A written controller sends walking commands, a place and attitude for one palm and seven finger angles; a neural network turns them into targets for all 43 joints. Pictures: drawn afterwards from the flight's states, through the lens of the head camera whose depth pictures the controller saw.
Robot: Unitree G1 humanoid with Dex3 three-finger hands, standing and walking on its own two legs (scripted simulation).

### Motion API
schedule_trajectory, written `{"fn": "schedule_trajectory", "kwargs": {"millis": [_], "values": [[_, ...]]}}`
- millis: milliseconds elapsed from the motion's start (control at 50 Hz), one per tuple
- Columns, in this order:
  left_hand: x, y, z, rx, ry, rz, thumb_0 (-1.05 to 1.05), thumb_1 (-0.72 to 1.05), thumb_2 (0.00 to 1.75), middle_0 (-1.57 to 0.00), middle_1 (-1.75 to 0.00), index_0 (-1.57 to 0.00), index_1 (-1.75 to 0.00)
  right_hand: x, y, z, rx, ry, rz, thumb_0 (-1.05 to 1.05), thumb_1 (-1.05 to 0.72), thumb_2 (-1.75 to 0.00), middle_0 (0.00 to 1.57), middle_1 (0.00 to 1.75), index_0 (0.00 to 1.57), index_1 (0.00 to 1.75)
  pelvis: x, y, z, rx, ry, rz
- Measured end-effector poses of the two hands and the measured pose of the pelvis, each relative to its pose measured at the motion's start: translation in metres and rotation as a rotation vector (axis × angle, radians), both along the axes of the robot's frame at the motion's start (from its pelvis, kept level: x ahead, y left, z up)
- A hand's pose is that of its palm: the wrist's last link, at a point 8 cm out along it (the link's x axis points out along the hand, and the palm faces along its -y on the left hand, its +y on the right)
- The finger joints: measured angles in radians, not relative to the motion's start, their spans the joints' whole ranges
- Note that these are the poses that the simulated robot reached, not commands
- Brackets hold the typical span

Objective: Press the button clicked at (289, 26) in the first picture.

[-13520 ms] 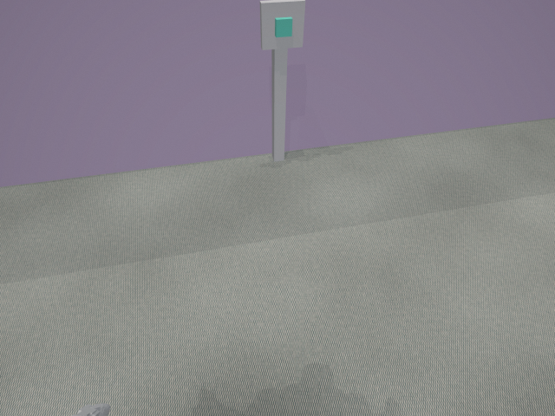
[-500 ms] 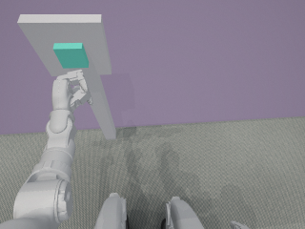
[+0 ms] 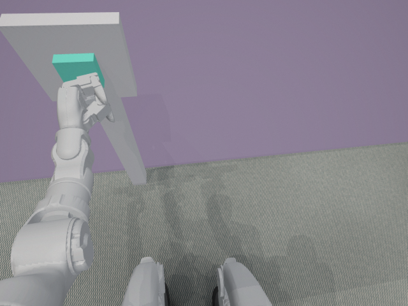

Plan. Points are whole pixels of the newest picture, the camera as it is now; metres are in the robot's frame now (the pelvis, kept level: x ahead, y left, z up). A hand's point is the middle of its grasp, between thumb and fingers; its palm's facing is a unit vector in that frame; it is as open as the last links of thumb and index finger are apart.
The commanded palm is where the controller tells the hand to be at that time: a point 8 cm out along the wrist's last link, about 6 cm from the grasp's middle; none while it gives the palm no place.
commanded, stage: press the button with the knuckle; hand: left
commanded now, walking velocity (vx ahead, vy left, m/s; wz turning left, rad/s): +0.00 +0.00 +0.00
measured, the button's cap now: (80, 70) +0.55 +0.20 +0.08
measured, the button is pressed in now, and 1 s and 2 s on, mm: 0 14 0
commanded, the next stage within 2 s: hold the button down briefly in 0.52 s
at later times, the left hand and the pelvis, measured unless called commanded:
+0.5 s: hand (104, 98) +0.51 +0.17 +0.05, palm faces +0.06 -1.00 -0.03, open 2.8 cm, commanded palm +0.51 +0.21 +0.05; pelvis -0.01 +0.00 -0.01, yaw +0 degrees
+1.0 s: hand (103, 98) +0.51 +0.17 +0.05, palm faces +0.06 -1.00 -0.04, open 2.8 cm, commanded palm +0.51 +0.19 +0.05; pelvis -0.04 +0.01 -0.03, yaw +0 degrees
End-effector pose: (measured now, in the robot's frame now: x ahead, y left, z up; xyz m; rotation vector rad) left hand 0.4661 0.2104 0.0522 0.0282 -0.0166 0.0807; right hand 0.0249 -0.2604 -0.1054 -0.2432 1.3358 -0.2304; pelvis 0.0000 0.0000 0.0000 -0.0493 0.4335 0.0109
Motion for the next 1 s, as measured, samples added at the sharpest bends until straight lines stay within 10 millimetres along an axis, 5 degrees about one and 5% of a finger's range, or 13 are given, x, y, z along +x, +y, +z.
{"fn": "schedule_trajectory", "kwargs": {"millis": [1000], "values": [[0.022, 0.011, -0.003, 0.016, 0.019, -0.018, -0.04, 0.74, 0.98, -1.3, -1.5, -1.39, -1.5, -0.067, 0.007, -0.009, -0.065, 0.047, 0.018, 0.0, -0.91, -0.9, 0.2, 0.3, 0.21, 0.3, -0.042, 0.006, -0.027, -0.045, 0.046, 0.02]]}}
